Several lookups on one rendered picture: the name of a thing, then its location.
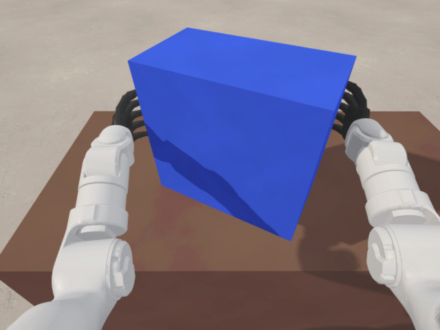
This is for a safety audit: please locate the right robot upper arm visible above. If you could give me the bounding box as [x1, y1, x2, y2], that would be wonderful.
[366, 223, 440, 330]

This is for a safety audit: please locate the left robot forearm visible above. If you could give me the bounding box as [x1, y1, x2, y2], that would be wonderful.
[52, 125, 135, 294]

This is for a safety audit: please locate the pedestal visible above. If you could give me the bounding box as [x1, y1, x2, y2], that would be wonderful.
[0, 111, 440, 330]

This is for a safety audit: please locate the left robot upper arm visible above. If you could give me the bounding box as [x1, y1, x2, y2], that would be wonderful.
[6, 238, 135, 330]

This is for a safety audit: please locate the carton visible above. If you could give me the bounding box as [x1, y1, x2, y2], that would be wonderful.
[128, 27, 357, 241]

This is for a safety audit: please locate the right robot forearm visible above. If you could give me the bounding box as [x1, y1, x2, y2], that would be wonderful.
[344, 118, 440, 227]

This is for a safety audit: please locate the robot left hand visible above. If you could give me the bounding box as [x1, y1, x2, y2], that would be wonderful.
[111, 89, 148, 141]

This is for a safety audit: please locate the robot right hand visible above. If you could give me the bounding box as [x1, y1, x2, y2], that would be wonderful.
[332, 81, 370, 140]

